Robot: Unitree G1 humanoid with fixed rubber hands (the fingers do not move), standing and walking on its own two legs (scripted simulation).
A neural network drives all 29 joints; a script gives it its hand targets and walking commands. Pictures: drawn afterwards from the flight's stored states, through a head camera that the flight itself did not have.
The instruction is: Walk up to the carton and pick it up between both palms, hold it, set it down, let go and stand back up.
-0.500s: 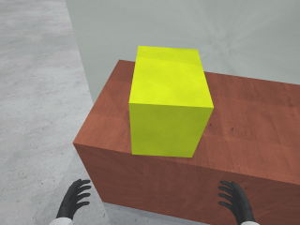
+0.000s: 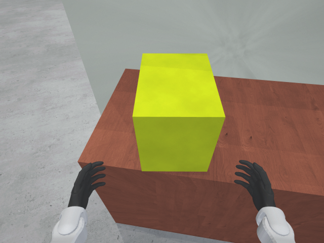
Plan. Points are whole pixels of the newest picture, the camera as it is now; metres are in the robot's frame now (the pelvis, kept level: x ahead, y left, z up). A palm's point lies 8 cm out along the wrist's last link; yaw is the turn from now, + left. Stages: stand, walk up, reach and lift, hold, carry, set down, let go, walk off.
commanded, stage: reach and lift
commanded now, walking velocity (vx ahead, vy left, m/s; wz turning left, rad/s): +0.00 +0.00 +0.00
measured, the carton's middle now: (174, 112) +0.48 +0.00 +0.04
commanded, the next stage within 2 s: none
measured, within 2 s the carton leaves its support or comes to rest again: neither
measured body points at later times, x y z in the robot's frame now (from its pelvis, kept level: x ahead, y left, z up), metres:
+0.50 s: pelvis -0.02 -0.01 +0.00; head +0.02 -0.01 +0.45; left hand +0.30 +0.21 +0.07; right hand +0.31 -0.22 +0.07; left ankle -0.01 +0.13 -0.75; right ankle -0.04 -0.12 -0.75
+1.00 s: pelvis -0.03 -0.01 +0.00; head +0.02 +0.00 +0.44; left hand +0.37 +0.21 +0.11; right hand +0.38 -0.22 +0.12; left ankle -0.01 +0.13 -0.75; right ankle -0.04 -0.12 -0.75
